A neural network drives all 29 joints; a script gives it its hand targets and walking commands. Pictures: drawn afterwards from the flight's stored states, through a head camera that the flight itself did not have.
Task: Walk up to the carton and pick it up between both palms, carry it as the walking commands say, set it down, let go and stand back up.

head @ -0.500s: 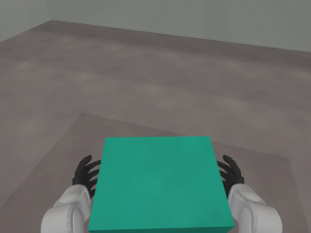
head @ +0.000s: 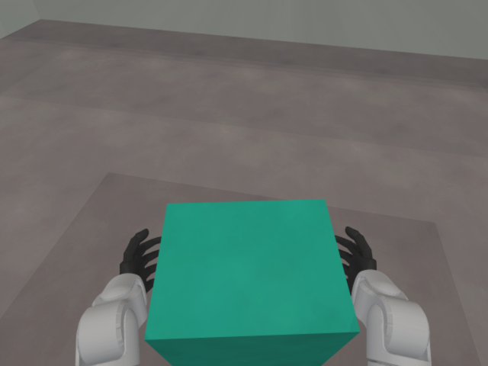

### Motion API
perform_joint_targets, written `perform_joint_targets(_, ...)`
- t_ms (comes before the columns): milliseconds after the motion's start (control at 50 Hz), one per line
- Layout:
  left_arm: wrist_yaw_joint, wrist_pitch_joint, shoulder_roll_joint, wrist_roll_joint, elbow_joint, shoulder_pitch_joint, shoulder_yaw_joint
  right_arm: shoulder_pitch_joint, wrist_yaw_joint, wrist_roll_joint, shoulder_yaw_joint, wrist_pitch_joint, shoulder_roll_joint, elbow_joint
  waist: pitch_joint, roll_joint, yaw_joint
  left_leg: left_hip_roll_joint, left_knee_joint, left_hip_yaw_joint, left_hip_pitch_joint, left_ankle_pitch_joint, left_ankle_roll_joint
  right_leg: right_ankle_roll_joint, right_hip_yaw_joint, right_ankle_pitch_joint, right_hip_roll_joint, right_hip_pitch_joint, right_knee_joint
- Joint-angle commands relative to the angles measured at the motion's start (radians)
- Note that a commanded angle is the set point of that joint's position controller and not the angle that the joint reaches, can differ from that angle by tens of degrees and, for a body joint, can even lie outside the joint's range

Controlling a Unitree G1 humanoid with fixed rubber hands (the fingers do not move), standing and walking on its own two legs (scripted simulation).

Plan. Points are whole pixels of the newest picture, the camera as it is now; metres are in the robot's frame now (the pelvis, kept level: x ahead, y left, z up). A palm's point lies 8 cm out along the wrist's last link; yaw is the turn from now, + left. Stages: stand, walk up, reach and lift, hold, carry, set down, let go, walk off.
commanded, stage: carry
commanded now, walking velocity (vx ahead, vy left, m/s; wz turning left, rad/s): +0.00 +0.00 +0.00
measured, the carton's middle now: (248, 294) +0.26 +0.00 -0.02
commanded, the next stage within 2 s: none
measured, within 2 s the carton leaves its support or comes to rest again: neither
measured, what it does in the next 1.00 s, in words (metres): steps on the spot: left foot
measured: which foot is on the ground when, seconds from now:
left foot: down 0.00-0.16, up 0.18-0.24, down 0.26-1.00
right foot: down 0.00-1.00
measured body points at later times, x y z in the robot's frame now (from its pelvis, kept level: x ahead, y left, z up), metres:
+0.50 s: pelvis +0.05 +0.02 +0.00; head +0.04 +0.02 +0.45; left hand +0.31 +0.19 +0.04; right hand +0.31 -0.16 +0.03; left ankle +0.00 +0.09 -0.72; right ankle -0.03 -0.10 -0.73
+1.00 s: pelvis +0.02 +0.02 +0.00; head +0.00 +0.02 +0.45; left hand +0.29 +0.19 +0.05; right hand +0.28 -0.16 +0.05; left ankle +0.00 +0.09 -0.73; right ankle -0.03 -0.10 -0.72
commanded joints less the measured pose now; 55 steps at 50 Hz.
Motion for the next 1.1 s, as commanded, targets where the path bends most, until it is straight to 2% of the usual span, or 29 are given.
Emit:
perform_joint_targets(0,-0.076,-0.089,-0.711,-0.188,-0.118,-0.36,-0.676,-0.409,0.098,0.211,0.677,-0.105,0.685,-0.197,-0.308,0.113,-0.015,0.185,0.185,-0.076,0.435,1.805,-0.016,0.007,-0.066,0.336,0.062,-0.053,-0.026)
perform_joint_targets(40,-0.067,-0.071,-0.704,-0.217,-0.202,-0.319,-0.717,-0.322,0.088,0.226,0.706,-0.088,0.681,-0.237,-0.348,-0.008,0.02,0.097,0.346,-0.012,0.085,1.34,-0.063,-0.071,0.084,0.89,-0.045,0.332,-0.066)
perform_joint_targets(100,-0.078,-0.155,-0.595,-0.142,-0.072,-0.403,-0.618,-0.403,0.092,0.163,0.611,-0.169,0.604,-0.066,-0.22,-0.325,0.029,0.008,0.344,0.005,-0.502,-0.142,-0.103,-0.213,0.288,1.563,-0.311,0.697,-0.016)
perform_joint_targets(160,-0.064,-0.107,-0.683,-0.216,-0.266,-0.327,-0.734,-0.464,0.071,0.258,0.757,-0.143,0.637,-0.367,-0.022,-0.14,-0.01,0.005,-0.169,0.047,-0.264,0.058,-0.05,-0.069,0.122,1.144,-0.169,0.356,-0.055)
perform_joint_targets(180,-0.062,-0.087,-0.646,-0.196,-0.164,-0.247,-0.702,-0.398,0.079,0.217,0.703,-0.123,0.579,-0.267,-0.056,-0.056,-0.008,0.022,-0.177,0.041,-0.034,0.352,-0.046,-0.026,0.099,0.909,-0.137,0.183,-0.02)
perform_joint_targets(200,-0.054,-0.066,-0.737,-0.285,-0.414,-0.437,-0.826,-0.475,0.074,0.289,0.788,-0.095,0.717,-0.412,-0.075,0.056,-0.016,0.13,-0.085,-0.069,0.165,0.8,-0.024,0.002,0.088,0.506,-0.082,-0.019,0.042)
perform_joint_targets(240,-0.024,-0.025,-0.474,-0.102,0.048,-0.271,-0.579,-0.278,0.073,0.128,0.529,-0.049,0.447,0.089,-0.145,0.252,-0.016,0.323,-0.083,-0.28,0.331,1.424,0.11,0.022,0.095,-0.185,-0.001,-0.175,0.223)
perform_joint_targets(260,-0.032,-0.029,-0.571,-0.185,-0.164,-0.35,-0.689,-0.294,0.072,0.18,0.608,-0.049,0.567,-0.075,-0.14,0.148,-0.012,0.329,-0.063,-0.24,0.216,1.422,0.126,0.018,0.122,-0.191,-0.021,-0.074,0.167)
perform_joint_targets(280,-0.043,-0.043,-0.41,-0.099,0.046,-0.313,-0.57,-0.184,0.061,0.042,0.466,-0.065,0.43,0.208,-0.138,0.181,0.003,0.266,-0.036,-0.217,0.155,1.269,0.124,0.007,0.129,-0.096,-0.038,-0.003,-0.057)
perform_joint_targets(320,-0.046,-0.058,-0.563,-0.205,-0.202,-0.462,-0.685,-0.372,0.053,0.161,0.624,-0.073,0.585,-0.109,-0.11,0.077,0.018,0.195,0.014,-0.087,0.0,1.017,0.019,0.005,0.13,0.231,-0.065,0.15,-0.13)
perform_joint_targets(340,-0.069,-0.074,-0.437,-0.071,0.149,-0.388,-0.504,-0.354,0.066,0.026,0.466,-0.087,0.427,0.192,-0.129,-0.025,0.016,0.161,0.047,-0.04,-0.018,0.748,-0.008,-0.014,0.186,0.517,-0.104,0.172,-0.126)
perform_joint_targets(380,-0.069,-0.089,-0.641,-0.171,-0.056,-0.366,-0.635,-0.526,0.077,0.197,0.664,-0.109,0.618,-0.163,-0.152,-0.115,0.005,0.132,0.022,-0.02,-0.013,0.437,-0.025,-0.042,0.207,0.81,-0.146,0.201,-0.114)
perform_joint_targets(440,-0.087,-0.154,-0.553,-0.07,0.178,-0.395,-0.493,-0.507,0.095,0.077,0.507,-0.167,0.505,0.065,-0.214,-0.145,0.002,0.145,-0.011,-0.036,0.046,0.556,-0.023,-0.021,0.17,0.646,-0.132,0.191,-0.11)
perform_joint_targets(500,-0.094,-0.219,-0.571,-0.118,0.075,-0.418,-0.527,-0.481,0.091,0.107,0.543,-0.236,0.568,0.002,-0.277,-0.044,0.007,0.173,0.086,-0.059,0.101,1.002,-0.003,0.006,0.12,0.649,-0.091,0.212,-0.071)
perform_joint_targets(520,-0.092,-0.23,-0.664,-0.191,-0.122,-0.482,-0.638,-0.553,0.1,0.186,0.643,-0.246,0.642,-0.208,-0.253,-0.044,-0.001,0.169,0.058,-0.053,0.133,1.042,-0.018,0.019,0.109,0.66,-0.082,0.163,-0.053)
perform_joint_targets(540,-0.098,-0.237,-0.539,-0.086,0.118,-0.427,-0.525,-0.463,0.115,0.097,0.523,-0.246,0.559,0.118,-0.235,-0.034,0.01,0.155,0.085,-0.026,0.101,0.958,-0.02,0.011,0.12,0.659,-0.086,0.159,-0.065)
perform_joint_targets(600,-0.069,-0.23,-0.622,-0.171,-0.112,-0.427,-0.638,-0.38,0.106,0.167,0.611,-0.233,0.633,-0.059,-0.311,0.031,0.006,0.163,0.085,-0.062,0.195,1.071,-0.001,0.011,0.127,0.604,-0.087,0.124,-0.037)
perform_joint_targets(620,-0.073,-0.245,-0.507,-0.06,0.139,-0.305,-0.516,-0.327,0.111,0.084,0.52,-0.25,0.513,0.156,-0.327,0.022,0.007,0.159,0.089,-0.027,0.188,1.075,0.008,0.005,0.134,0.634,-0.071,0.163,-0.056)
perform_joint_targets(640,-0.07,-0.239,-0.65,-0.158,-0.102,-0.404,-0.654,-0.444,0.107,0.181,0.651,-0.248,0.631,-0.141,-0.306,0.004,0.002,0.162,0.076,-0.052,0.174,1.059,-0.015,0.001,0.123,0.659,-0.086,0.161,-0.047)
perform_joint_targets(660,-0.079,-0.234,-0.499,-0.072,0.14,-0.308,-0.554,-0.285,0.108,0.062,0.516,-0.253,0.489,0.145,-0.287,0.037,0.006,0.148,0.095,-0.045,0.158,1.066,-0.001,0.007,0.116,0.643,-0.085,0.163,-0.084)
perform_joint_targets(700,-0.083,-0.217,-0.547,-0.081,0.155,-0.303,-0.569,-0.327,0.104,0.074,0.539,-0.24,0.511,0.107,-0.291,-0.026,0.006,0.136,0.111,-0.012,0.112,0.983,-0.014,-0.013,0.137,0.776,-0.088,0.209,-0.051)
perform_joint_targets(720,-0.064,-0.198,-0.67,-0.228,-0.196,-0.428,-0.737,-0.467,0.09,0.234,0.716,-0.216,0.657,-0.244,-0.257,-0.017,0.002,0.128,0.079,-0.017,0.091,0.924,-0.017,-0.017,0.147,0.804,-0.096,0.192,-0.044)
perform_joint_targets(800,-0.074,-0.18,-0.535,-0.119,-0.001,-0.379,-0.604,-0.365,0.097,0.108,0.56,-0.192,0.529,0.029,-0.211,-0.027,0.004,0.152,0.012,-0.057,0.055,0.762,-0.003,-0.016,0.158,0.574,-0.114,0.176,-0.084)
perform_joint_targets(900,-0.076,-0.14,-0.625,-0.179,-0.152,-0.428,-0.706,-0.474,0.108,0.182,0.642,-0.169,0.587,-0.173,-0.168,0.062,0.003,0.182,-0.071,-0.101,0.064,0.691,0.012,-0.003,0.154,0.246,-0.099,0.091,-0.118)
perform_joint_targets(940,-0.081,-0.139,-0.485,-0.036,0.26,-0.395,-0.498,-0.404,0.11,0.028,0.451,-0.155,0.456,0.233,-0.134,-0.012,0.005,0.175,-0.06,-0.086,0.035,0.718,0.004,-0.019,0.152,0.322,-0.094,0.115,-0.129)
perform_joint_targets(960,-0.077,-0.148,-0.619,-0.135,-0.004,-0.419,-0.635,-0.434,0.11,0.137,0.591,-0.164,0.583,-0.025,-0.15,-0.018,0.004,0.161,-0.06,-0.079,0.038,0.706,-0.014,-0.005,0.147,0.357,-0.109,0.128,-0.119)
perform_joint_targets(1000,-0.09,-0.17,-0.487,-0.029,0.26,-0.429,-0.479,-0.503,0.122,0.055,0.471,-0.186,0.471,0.202,-0.182,-0.073,0.002,0.176,-0.079,-0.096,0.022,0.626,-0.02,-0.007,0.15,0.371,-0.114,0.166,-0.126)
perform_joint_targets(1040,-0.085,-0.178,-0.591,-0.097,0.078,-0.406,-0.562,-0.553,0.121,0.16,0.624,-0.188,0.592,-0.017,-0.074,-0.074,0.006,0.165,-0.122,-0.093,-0.036,0.421,-0.02,0.009,0.162,0.242,-0.112,0.102,-0.175)
perform_joint_targets(1080,-0.096,-0.223,-0.596,-0.069,0.161,-0.475,-0.534,-0.549,0.142,0.125,0.556,-0.226,0.59,0.11,-0.12,0.002,0.007,0.16,-0.102,-0.078,0.019,0.442,-0.029,-0.016,0.184,0.265,-0.124,0.089,-0.169)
